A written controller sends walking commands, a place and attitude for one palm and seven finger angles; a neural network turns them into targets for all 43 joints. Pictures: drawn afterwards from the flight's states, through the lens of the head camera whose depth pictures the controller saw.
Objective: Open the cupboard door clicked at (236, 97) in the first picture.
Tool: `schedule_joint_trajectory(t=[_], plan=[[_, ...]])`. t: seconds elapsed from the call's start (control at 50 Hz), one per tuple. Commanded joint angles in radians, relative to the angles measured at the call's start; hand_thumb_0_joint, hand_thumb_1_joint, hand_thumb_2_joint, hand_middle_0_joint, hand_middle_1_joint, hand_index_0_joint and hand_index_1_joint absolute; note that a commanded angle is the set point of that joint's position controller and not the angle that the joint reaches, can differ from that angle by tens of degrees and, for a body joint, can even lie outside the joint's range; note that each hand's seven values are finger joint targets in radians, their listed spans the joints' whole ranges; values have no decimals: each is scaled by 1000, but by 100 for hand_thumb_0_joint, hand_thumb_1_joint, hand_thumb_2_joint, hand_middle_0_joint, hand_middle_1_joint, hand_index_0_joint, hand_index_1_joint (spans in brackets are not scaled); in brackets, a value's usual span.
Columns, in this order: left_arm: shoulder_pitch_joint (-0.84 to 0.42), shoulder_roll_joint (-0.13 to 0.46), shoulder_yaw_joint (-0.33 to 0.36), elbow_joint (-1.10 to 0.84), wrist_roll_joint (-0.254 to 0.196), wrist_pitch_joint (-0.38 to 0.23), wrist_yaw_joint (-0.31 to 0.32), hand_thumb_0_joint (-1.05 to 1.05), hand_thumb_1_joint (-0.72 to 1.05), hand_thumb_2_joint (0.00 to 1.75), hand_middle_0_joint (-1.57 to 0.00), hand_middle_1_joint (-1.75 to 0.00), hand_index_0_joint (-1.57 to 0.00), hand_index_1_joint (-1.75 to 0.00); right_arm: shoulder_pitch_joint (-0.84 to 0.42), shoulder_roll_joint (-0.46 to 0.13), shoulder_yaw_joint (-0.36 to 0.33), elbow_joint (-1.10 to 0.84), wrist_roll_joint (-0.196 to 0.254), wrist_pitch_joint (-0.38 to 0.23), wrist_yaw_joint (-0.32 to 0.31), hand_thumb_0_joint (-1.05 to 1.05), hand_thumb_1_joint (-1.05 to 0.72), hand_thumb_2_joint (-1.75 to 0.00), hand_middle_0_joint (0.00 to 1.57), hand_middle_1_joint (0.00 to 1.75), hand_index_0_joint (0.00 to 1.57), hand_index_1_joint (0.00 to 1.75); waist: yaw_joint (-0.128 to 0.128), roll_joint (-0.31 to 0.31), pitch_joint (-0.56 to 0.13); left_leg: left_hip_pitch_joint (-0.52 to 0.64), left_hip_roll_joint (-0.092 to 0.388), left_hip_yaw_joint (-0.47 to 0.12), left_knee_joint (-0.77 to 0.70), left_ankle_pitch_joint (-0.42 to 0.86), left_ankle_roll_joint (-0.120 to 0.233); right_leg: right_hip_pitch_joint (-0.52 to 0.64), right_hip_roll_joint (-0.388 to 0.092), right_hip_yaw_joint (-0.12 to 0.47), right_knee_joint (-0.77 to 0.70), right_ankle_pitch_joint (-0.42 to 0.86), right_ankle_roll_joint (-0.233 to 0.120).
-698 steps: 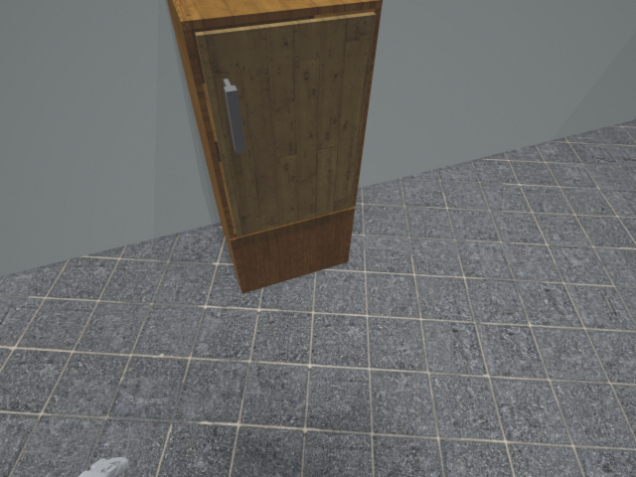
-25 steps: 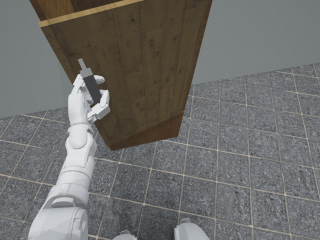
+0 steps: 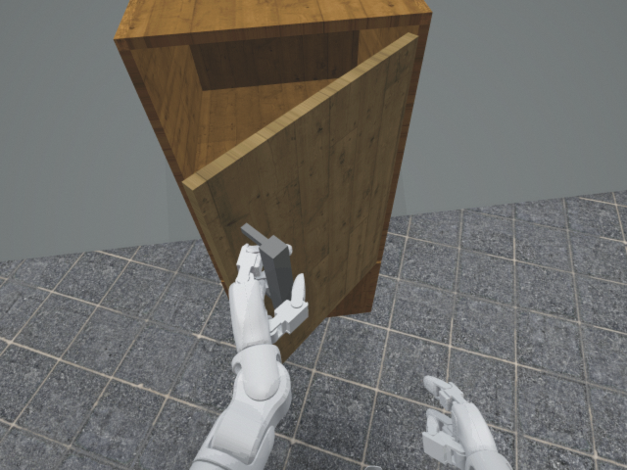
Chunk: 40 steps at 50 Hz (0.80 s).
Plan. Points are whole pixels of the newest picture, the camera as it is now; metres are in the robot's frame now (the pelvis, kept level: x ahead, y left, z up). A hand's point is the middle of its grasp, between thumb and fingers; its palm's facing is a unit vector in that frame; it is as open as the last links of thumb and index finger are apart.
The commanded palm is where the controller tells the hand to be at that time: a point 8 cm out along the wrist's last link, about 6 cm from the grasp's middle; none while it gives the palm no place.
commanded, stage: pull the door open along its arc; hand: left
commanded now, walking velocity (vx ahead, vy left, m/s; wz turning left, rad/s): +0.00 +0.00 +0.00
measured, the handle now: (268, 271) +0.36 +0.07 +0.04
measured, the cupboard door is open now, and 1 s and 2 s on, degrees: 41 36 38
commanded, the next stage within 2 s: open thumb and fingers to let go in 0.02 s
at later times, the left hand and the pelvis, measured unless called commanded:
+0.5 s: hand (277, 299) +0.33 +0.05 +0.03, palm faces +0.49 -0.87 -0.09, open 9.8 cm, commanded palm +0.27 +0.09 +0.04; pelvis -0.04 -0.03 -0.01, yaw +2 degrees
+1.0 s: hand (284, 296) +0.33 +0.04 +0.04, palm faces +0.41 -0.91 -0.07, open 15.7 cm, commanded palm +0.28 +0.08 +0.04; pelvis -0.06 +0.02 -0.02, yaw +0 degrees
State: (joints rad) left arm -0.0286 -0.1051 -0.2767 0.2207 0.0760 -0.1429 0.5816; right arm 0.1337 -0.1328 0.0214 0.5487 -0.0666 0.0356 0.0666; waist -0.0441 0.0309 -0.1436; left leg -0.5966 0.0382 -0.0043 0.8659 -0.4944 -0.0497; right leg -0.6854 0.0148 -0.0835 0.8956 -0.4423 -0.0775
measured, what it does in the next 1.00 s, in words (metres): shifts its weight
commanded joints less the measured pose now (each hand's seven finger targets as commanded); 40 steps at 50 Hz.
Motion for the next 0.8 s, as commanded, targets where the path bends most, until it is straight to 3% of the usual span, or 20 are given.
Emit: schedule_joint_trajectory(t=[0.0,0.02,0.08,0.1,0.16,0.22,0.26,0.34,0.44,0.5,0.54,0.6,0.62,0.68,0.78], plan=[[-55,-232,-2,-229,45,-30,69,0,90,90,-40,-135,-40,-135,-39,-89,-38,-106,-4,-38,-15,0,-90,-90,20,30,20,30,15,-99,-259,0,-64,15,-15,351,22,342,-66,80,-125,682,78],[-101,-241,-15,-236,52,-25,75,0,90,90,-40,-135,-40,-135,-38,-90,-40,-105,-4,-42,-16,0,-90,-90,20,30,20,30,9,-98,-253,2,-65,11,-12,348,22,332,-68,85,-131,678,79],[-219,-169,65,-155,63,-25,104,0,90,90,-40,-135,-40,-135,-43,-97,-40,-77,-12,-44,-36,0,-90,-90,20,30,20,30,3,-118,-254,-47,-75,-3,6,287,22,311,-87,125,-143,620,90],[-323,-126,105,-118,65,-31,119,0,90,90,-40,-135,-40,-135,-45,-101,-38,-60,-15,-47,-47,0,-90,-90,20,30,20,30,-15,-147,-238,-75,-76,-9,18,253,24,293,-98,151,-157,580,100],[-304,-126,144,-74,53,-42,132,0,69,81,-38,-133,-38,-133,-59,-99,-44,-49,-17,-55,-58,0,-90,-90,20,30,20,30,13,-168,-285,-116,-82,-17,19,216,21,333,-113,192,-174,517,105],[-333,-147,159,-65,30,-55,144,0,48,72,-37,-130,-37,-130,-61,-103,-52,-42,-16,-68,-61,0,-90,-90,20,30,20,30,17,-186,-319,-140,-81,-27,20,212,17,361,-121,205,-174,525,108],[-335,-162,162,-49,24,-65,150,0,34,66,-36,-129,-36,-129,-58,-104,-56,-31,-22,-76,-58,0,-90,-90,20,30,20,30,17,-168,-337,-152,-81,-24,27,213,17,361,-121,198,-158,539,108],[-400,-121,174,-47,45,-108,141,0,6,54,-34,-126,-34,-126,-40,-120,-66,-19,-27,-89,-67,0,-90,-90,20,30,20,30,-5,-197,-338,-204,-76,-33,41,171,22,342,-128,229,-163,463,114],[-480,-105,165,-81,58,-154,143,0,-29,39,-32,-122,-32,-122,-33,-123,-77,-17,-30,-106,-73,0,-90,-90,20,30,20,30,-10,-140,-369,-210,-75,-31,56,159,27,311,-126,233,-150,385,105],[-458,-96,179,-51,52,-158,144,0,-50,30,-30,-120,-30,-120,-27,-123,-78,-14,-29,-114,-77,0,-90,-90,20,30,20,30,-8,-173,-373,-230,-77,-30,60,144,28,324,-128,245,-158,362,107],[-467,-89,188,-29,47,-153,146,0,-50,30,-30,-120,-30,-120,-33,-125,-77,-14,-27,-115,-81,0,-90,-90,20,30,20,30,-6,-167,-355,-235,-77,-25,55,131,29,306,-125,238,-163,313,102],[-537,-99,183,0,52,-150,162,0,-50,30,-27,-105,-27,-105,-39,-126,-73,-10,-25,-117,-87,0,-90,-90,20,30,20,30,-16,-180,-324,-231,-79,-22,55,98,35,254,-118,234,-185,169,98],[-561,-100,182,8,59,-149,169,0,-50,30,-27,-100,-27,-100,-46,-127,-73,-10,-27,-120,-89,0,-90,-90,20,30,20,30,-17,-159,-310,-225,-79,-20,52,95,37,227,-110,222,-187,134,89],[-583,-116,181,55,59,-147,184,0,-50,30,-24,-85,-24,-85,-42,-128,-69,-4,-32,-126,-89,0,-90,-90,20,30,20,30,-16,-172,-302,-215,-80,-16,47,88,41,197,-97,197,-181,75,83],[-640,-150,161,94,82,-149,210,0,-50,30,-20,-60,-20,-60,-43,-125,-69,2,-37,-134,-82,0,-90,-90,20,30,20,30,-12,-115,-317,-173,-78,-2,38,93,45,131,-67,136,-151,17,58]])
